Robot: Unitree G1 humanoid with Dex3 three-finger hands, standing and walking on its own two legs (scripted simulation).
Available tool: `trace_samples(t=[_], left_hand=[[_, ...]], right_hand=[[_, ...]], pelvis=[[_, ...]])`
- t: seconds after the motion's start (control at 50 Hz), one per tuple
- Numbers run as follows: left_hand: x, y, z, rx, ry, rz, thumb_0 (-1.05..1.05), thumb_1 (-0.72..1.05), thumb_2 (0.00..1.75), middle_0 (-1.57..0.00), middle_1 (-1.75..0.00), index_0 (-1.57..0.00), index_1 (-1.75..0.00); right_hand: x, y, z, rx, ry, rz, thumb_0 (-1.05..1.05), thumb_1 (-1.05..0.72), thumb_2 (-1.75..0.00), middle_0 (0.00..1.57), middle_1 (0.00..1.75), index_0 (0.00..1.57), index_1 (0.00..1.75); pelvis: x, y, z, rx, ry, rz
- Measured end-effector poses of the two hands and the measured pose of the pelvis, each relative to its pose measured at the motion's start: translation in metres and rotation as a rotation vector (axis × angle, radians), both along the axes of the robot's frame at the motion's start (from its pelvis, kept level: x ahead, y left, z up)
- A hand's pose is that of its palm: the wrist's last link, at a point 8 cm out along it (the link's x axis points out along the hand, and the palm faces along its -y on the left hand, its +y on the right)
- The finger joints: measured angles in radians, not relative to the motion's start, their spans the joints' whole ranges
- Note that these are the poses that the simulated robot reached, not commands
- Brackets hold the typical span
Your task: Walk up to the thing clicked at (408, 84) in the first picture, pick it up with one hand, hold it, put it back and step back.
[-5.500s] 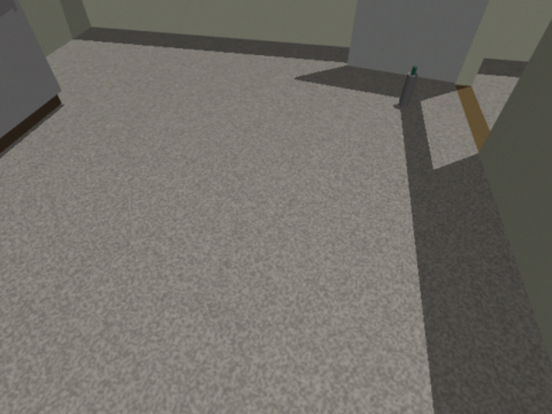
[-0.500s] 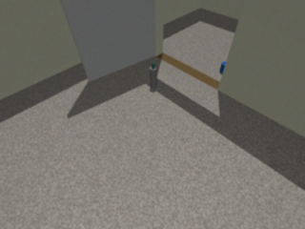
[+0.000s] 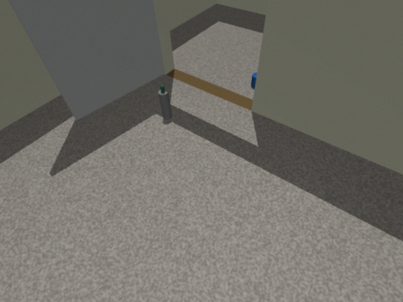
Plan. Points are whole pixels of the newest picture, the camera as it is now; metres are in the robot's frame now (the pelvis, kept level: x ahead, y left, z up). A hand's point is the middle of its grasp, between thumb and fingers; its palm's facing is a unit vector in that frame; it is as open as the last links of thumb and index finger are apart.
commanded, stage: walk up
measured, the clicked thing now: (164, 101) +1.45 +0.27 -0.62
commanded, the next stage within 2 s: stand in 0.38 s
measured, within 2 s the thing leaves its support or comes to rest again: neither
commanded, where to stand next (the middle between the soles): +0.06 +0.02 m, yaw +1 degrees
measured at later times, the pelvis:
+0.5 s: pelvis +0.01 +0.01 +0.02, yaw -1 degrees
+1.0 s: pelvis +0.01 +0.02 +0.02, yaw +0 degrees
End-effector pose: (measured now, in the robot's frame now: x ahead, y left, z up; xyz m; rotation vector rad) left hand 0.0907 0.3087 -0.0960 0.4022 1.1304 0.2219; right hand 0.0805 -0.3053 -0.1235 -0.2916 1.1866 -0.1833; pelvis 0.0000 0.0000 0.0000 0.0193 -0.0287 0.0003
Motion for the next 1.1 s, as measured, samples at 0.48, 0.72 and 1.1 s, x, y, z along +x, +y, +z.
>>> trace_samples(t=[0.48, 0.72, 1.1], left_hand=[[0.039, -0.010, 0.007, -0.068, 0.027, -0.035, 0.01, 0.90, 0.90, -0.21, -0.30, -0.21, -0.30], [0.006, 0.001, 0.001, -0.085, 0.080, 0.033, 0.01, 0.91, 0.90, -0.20, -0.30, -0.20, -0.30], [-0.019, 0.013, 0.001, -0.082, 0.090, 0.067, 0.01, 0.91, 0.90, -0.20, -0.30, -0.20, -0.30]], right_hand=[[-0.024, 0.013, 0.017, 0.002, 0.078, -0.087, 0.01, -0.90, -0.90, 0.20, 0.30, 0.20, 0.30], [0.003, 0.023, 0.028, -0.009, 0.026, -0.043, 0.01, -0.90, -0.90, 0.20, 0.30, 0.20, 0.30], [0.014, 0.036, 0.029, -0.001, 0.005, -0.014, 0.01, -0.90, -0.90, 0.20, 0.30, 0.20, 0.30]], pelvis=[[0.006, 0.013, 0.021, -0.006, -0.004, -0.028], [0.008, 0.018, 0.024, -0.014, -0.007, -0.011], [0.006, 0.025, 0.025, -0.016, -0.011, 0.004]])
